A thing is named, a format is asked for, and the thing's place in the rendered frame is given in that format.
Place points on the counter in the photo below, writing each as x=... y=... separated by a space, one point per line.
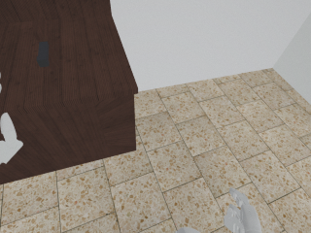
x=78 y=109

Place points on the left robot hand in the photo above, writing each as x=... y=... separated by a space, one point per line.
x=11 y=145

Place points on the right robot hand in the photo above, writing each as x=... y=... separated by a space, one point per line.
x=243 y=220

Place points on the tap lever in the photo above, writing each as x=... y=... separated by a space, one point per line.
x=43 y=54

